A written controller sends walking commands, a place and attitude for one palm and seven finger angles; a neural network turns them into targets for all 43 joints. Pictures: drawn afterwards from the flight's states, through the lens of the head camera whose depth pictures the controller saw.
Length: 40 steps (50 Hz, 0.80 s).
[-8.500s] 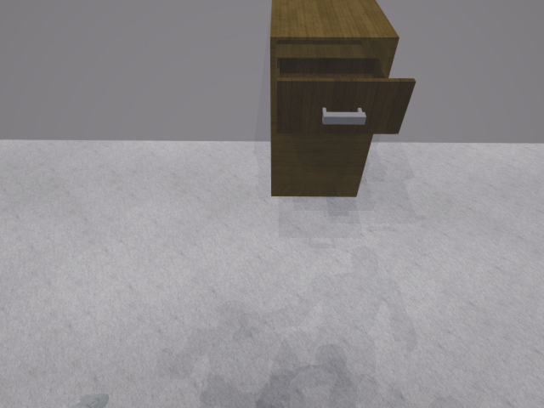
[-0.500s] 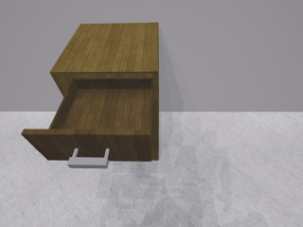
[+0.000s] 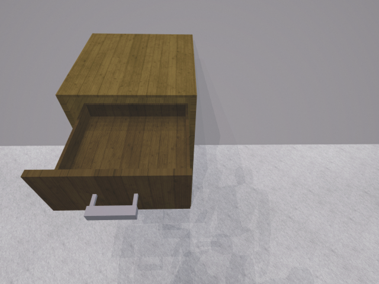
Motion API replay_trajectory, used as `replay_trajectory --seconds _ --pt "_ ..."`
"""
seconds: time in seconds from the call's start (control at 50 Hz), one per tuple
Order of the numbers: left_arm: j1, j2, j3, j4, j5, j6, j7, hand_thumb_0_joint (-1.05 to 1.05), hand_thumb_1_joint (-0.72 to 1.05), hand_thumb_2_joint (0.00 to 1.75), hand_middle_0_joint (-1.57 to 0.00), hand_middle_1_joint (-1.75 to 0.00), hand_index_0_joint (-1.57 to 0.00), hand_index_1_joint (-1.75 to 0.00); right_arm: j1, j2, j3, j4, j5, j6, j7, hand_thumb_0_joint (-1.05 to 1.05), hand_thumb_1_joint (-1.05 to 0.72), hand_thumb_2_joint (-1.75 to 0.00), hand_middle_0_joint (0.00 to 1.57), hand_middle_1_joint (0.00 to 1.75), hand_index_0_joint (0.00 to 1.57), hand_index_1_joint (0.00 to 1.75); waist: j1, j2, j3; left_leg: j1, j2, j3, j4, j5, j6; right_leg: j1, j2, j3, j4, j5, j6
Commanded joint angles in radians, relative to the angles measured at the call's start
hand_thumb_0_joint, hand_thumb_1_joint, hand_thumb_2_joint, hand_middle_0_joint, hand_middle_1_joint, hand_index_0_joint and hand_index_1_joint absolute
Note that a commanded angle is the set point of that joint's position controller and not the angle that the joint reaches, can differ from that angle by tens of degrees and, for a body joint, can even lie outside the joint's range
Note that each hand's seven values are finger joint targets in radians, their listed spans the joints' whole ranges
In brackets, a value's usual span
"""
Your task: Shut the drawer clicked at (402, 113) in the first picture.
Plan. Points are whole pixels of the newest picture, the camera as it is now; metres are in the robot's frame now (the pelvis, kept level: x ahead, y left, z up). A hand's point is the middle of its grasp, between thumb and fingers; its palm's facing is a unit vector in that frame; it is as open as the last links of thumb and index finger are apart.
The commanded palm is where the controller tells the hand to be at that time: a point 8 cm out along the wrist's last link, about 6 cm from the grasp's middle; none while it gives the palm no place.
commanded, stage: come to a stop and stand still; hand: left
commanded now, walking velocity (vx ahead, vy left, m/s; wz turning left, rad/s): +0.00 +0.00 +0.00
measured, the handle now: (113, 204) +0.31 +0.22 -0.08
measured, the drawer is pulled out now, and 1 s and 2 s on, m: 0.30 0.30 0.30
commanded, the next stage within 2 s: look again from close up in 0.06 s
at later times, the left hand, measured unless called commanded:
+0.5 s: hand out of the picture +0.02 +0.18 -0.18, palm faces +0.01 -0.98 -0.22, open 7.4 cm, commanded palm none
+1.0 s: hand (111, 257) +0.17 +0.17 -0.01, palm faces +0.16 -0.99 -0.02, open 6.8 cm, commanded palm +0.09 +0.23 -0.06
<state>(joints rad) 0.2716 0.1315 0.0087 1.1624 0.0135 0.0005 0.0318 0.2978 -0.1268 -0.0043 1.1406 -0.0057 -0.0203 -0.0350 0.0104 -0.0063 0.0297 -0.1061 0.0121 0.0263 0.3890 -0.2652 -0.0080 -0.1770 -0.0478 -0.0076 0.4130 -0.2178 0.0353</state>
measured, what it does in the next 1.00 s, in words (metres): stands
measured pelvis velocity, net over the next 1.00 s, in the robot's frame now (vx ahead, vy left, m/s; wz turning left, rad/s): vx -0.03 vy -0.01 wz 0.02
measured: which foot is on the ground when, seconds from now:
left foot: down 0.00-1.00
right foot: down 0.00-1.00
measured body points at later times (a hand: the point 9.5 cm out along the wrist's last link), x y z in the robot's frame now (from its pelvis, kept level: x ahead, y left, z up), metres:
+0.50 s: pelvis +0.00 +0.01 -0.01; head +0.01 +0.00 +0.44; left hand +0.02 +0.24 -0.16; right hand +0.02 -0.22 -0.17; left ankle -0.03 +0.12 -0.74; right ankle +0.00 -0.14 -0.74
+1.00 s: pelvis -0.03 -0.01 -0.04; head -0.01 -0.01 +0.41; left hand +0.16 +0.22 +0.00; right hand +0.15 -0.26 -0.12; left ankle -0.03 +0.12 -0.74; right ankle +0.00 -0.14 -0.74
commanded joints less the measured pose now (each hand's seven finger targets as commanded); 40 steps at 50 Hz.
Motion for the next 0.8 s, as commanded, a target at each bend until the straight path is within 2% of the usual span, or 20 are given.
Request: replay_trajectory --seconds 0.0,0.12,0.14,0.16,0.18,0.2,0.22,0.26,0.28,0.3,0.38,0.46,0.48,0.54,0.66,0.7,0.72,0.74,0.76,0.78 --pt "0.067 0.087 0.017 -0.019 -0.003 -0.012 0.005 0.0 0.9 0.9 -0.2 -0.3 -0.2 -0.3 0.081 -0.088 -0.014 -0.018 0.001 -0.012 -0.012 0.0 -0.9 -0.9 0.2 0.3 0.2 0.3 0.001 0.025 0.04 -0.07 0.088 -0.072 -0.086 0.191 0.02 0.018 -0.048 0.037 -0.049 0.15 -0.042" --pt "0.078 0.077 0.017 -0.017 -0.004 -0.015 0.008 0.0 0.9 0.9 -0.2 -0.3 -0.2 -0.3 0.103 -0.076 -0.015 -0.008 0.001 -0.013 -0.014 0.0 -0.9 -0.9 0.2 0.3 0.2 0.3 0.001 0.016 0.046 -0.06 0.09 -0.068 -0.08 0.216 0.02 0.015 -0.047 0.034 -0.044 0.17 -0.044" --pt "0.143 0.126 0.008 -0.003 0.006 -0.042 0.047 0.0 0.9 0.9 -0.2 -0.3 -0.2 -0.3 -0.022 -0.131 -0.016 -0.089 0.007 -0.023 0.005 0.0 -0.9 -0.9 0.2 0.3 0.2 0.3 0.036 -0.048 0.067 -0.154 0.099 -0.016 0.144 0.249 -0.004 0.003 -0.111 0.078 -0.013 0.508 -0.049" --pt "0.114 0.154 0.015 -0.047 0.001 -0.052 0.037 0.0 0.9 0.9 -0.2 -0.3 -0.2 -0.3 0.043 -0.073 -0.017 -0.115 -0.002 -0.008 0.009 0.0 -0.9 -0.9 0.2 0.3 0.2 0.3 -0.02 -0.03 0.004 -0.137 0.04 -0.031 0.096 -0.029 0.004 0.004 -0.139 0.123 -0.02 0.313 -0.071" --pt "0.058 0.172 0.014 -0.077 0.0 -0.052 0.024 0.0 0.9 0.9 -0.2 -0.3 -0.2 -0.3 0.068 -0.083 -0.016 -0.113 -0.012 -0.002 0.016 0.0 -0.9 -0.9 0.2 0.3 0.2 0.3 -0.026 0.001 -0.026 -0.119 0.029 -0.026 0.081 -0.026 0.012 -0.026 -0.113 0.11 0.005 0.163 -0.086" --pt "0.046 0.146 0.008 -0.093 0.001 -0.048 0.018 0.0 0.9 0.9 -0.2 -0.3 -0.2 -0.3 0.084 -0.083 -0.017 -0.115 -0.012 -0.007 0.017 0.0 -0.9 -0.9 0.2 0.3 0.2 0.3 -0.029 -0.004 -0.049 -0.113 0.042 -0.04 0.074 0.004 0.019 -0.051 -0.084 0.09 0.014 0.015 -0.079" --pt "0.041 0.132 0.004 -0.101 0.001 -0.043 0.015 0.0 0.9 0.9 -0.2 -0.3 -0.2 -0.3 0.088 -0.09 -0.015 -0.12 -0.012 -0.011 0.017 0.0 -0.9 -0.9 0.2 0.3 0.2 0.3 -0.029 0.01 -0.038 -0.12 0.056 -0.056 0.07 0.062 0.027 -0.066 -0.065 0.078 0.027 -0.003 -0.072" --pt "0.046 0.121 0.0 -0.108 0.0 -0.04 0.014 0.0 0.9 0.9 -0.2 -0.3 -0.2 -0.3 0.087 -0.099 -0.012 -0.121 -0.007 -0.018 0.013 0.0 -0.9 -0.9 0.2 0.3 0.2 0.3 -0.024 0.015 -0.014 -0.132 0.078 -0.073 0.061 0.156 0.036 -0.056 -0.048 0.057 0.056 0.073 -0.068" --pt "0.05 0.119 0.0 -0.11 0.001 -0.034 0.013 0.0 0.9 0.9 -0.2 -0.3 -0.2 -0.3 0.084 -0.106 -0.012 -0.12 -0.008 -0.021 0.011 0.0 -0.9 -0.9 0.2 0.3 0.2 0.3 -0.017 0.044 -0.004 -0.138 0.089 -0.078 0.052 0.188 0.039 -0.056 -0.041 0.054 0.067 0.08 -0.068" --pt "0.054 0.116 0.0 -0.114 0.001 -0.031 0.014 0.0 0.9 0.9 -0.2 -0.3 -0.2 -0.3 0.083 -0.113 -0.011 -0.123 -0.007 -0.021 0.01 0.0 -0.9 -0.9 0.2 0.3 0.2 0.3 -0.016 0.033 0.0 -0.147 0.092 -0.085 0.051 0.205 0.041 -0.04 -0.037 0.047 0.075 0.083 -0.067" --pt "0.053 0.122 -0.001 -0.125 0.001 -0.021 0.011 0.0 0.9 0.9 -0.2 -0.3 -0.2 -0.3 0.062 -0.123 -0.009 -0.127 -0.006 -0.016 0.009 0.0 -0.9 -0.9 0.2 0.3 0.2 0.3 -0.013 0.019 0.058 -0.161 0.087 -0.084 0.021 0.159 0.042 -0.06 -0.035 0.053 0.064 0.066 -0.065" --pt "0.051 0.134 0.002 -0.14 0.0 -0.018 0.012 0.0 0.9 0.9 -0.2 -0.3 -0.2 -0.3 0.046 -0.135 -0.007 -0.124 -0.006 -0.015 0.01 0.0 -0.9 -0.9 0.2 0.3 0.2 0.3 -0.012 -0.003 0.041 -0.133 0.08 -0.071 0.019 0.16 0.039 -0.049 -0.044 0.056 0.055 0.091 -0.063" --pt "0.047 0.135 0.001 -0.144 0.0 -0.016 0.011 0.0 0.9 0.9 -0.2 -0.3 -0.2 -0.3 0.044 -0.135 -0.008 -0.122 -0.007 -0.016 0.01 0.0 -0.9 -0.9 0.2 0.3 0.2 0.3 -0.012 0.024 0.046 -0.129 0.082 -0.073 0.007 0.174 0.04 -0.051 -0.038 0.056 0.057 0.091 -0.063" --pt "0.045 0.148 0.003 -0.152 0.001 -0.017 0.01 0.0 0.9 0.9 -0.2 -0.3 -0.2 -0.3 0.037 -0.145 -0.007 -0.121 -0.006 -0.015 0.011 0.0 -0.9 -0.9 0.2 0.3 0.2 0.3 -0.01 -0.004 0.031 -0.121 0.077 -0.065 0.013 0.174 0.036 -0.035 -0.046 0.059 0.05 0.113 -0.062" --pt "0.043 0.157 0.003 -0.154 0.0 -0.016 0.008 0.0 0.9 0.9 -0.2 -0.3 -0.2 -0.3 0.022 -0.15 -0.006 -0.108 -0.005 -0.014 0.011 0.0 -0.9 -0.9 0.2 0.3 0.2 0.3 -0.009 -0.003 0.016 -0.089 0.077 -0.055 0.011 0.194 0.032 -0.029 -0.053 0.063 0.039 0.147 -0.062" --pt "0.044 0.156 0.003 -0.155 0.0 -0.016 0.007 0.0 0.9 0.9 -0.2 -0.3 -0.2 -0.3 0.021 -0.154 -0.006 -0.102 -0.005 -0.016 0.01 0.0 -0.9 -0.9 0.2 0.3 0.2 0.3 -0.007 0.02 0.015 -0.082 0.081 -0.053 0.009 0.221 0.033 -0.025 -0.051 0.061 0.04 0.159 -0.061" --pt "0.121 0.183 0.015 -0.103 0.004 -0.032 0.046 0.0 0.9 0.9 -0.2 -0.3 -0.2 -0.3 -0.07 -0.181 -0.02 -0.165 0.005 -0.014 0.011 0.0 -0.9 -0.9 0.2 0.3 0.2 0.3 0.026 -0.106 0.035 -0.155 0.103 -0.018 0.212 0.279 0.002 -0.01 -0.112 0.101 0.042 0.565 -0.046" --pt "-0.684 0.433 0.223 -1.668 -0.166 -0.253 0.049 0.0 0.9 0.9 -0.22 -0.32 -0.22 -0.32 -0.053 -0.3 -0.047 -0.478 0.047 -0.173 -0.022 0.0 -0.9 -0.9 0.2 0.3 0.2 0.3 -0.078 0.133 -0.495 0.06 -0.001 -0.028 0.056 0.429 0.022 0.095 -0.013 0.008 0.135 0.481 -0.076" --pt "-0.089 0.327 0.181 -1.354 -0.078 -0.198 0.08 0.0 0.9 0.9 -0.24 -0.34 -0.24 -0.34 -0.113 -0.214 -0.038 -0.435 0.019 -0.26 -0.061 0.0 -0.9 -0.9 0.2 0.3 0.2 0.3 0.022 0.286 -0.444 0.137 0.037 -0.023 0.055 0.587 0.016 0.032 0.038 -0.022 0.182 0.225 -0.091" --pt "0.189 0.056 0.023 -1.188 -0.136 -0.07 0.103 0.0 0.9 0.9 -0.26 -0.37 -0.26 -0.37 -0.149 -0.184 -0.038 -0.425 0.037 -0.292 -0.05 0.0 -0.9 -0.9 0.2 0.3 0.2 0.3 -0.017 0.252 -0.27 0.009 0.039 -0.035 0.056 0.572 -0.034 -0.09 0.031 -0.095 0.178 0.048 -0.066"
